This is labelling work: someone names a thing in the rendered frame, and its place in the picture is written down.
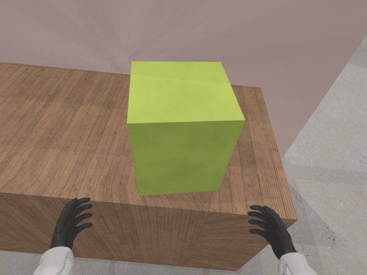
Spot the carton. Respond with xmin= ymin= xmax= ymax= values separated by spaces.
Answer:
xmin=127 ymin=61 xmax=245 ymax=196

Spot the right robot hand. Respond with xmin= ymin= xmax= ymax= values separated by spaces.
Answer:
xmin=248 ymin=205 xmax=296 ymax=260

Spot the left robot forearm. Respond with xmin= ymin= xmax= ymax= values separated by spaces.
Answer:
xmin=33 ymin=246 xmax=74 ymax=275

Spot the pedestal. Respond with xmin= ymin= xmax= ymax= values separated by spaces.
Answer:
xmin=0 ymin=62 xmax=298 ymax=271

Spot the left robot hand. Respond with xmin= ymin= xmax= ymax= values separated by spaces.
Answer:
xmin=50 ymin=198 xmax=92 ymax=250

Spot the right robot forearm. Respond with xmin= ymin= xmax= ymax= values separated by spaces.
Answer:
xmin=278 ymin=253 xmax=317 ymax=275

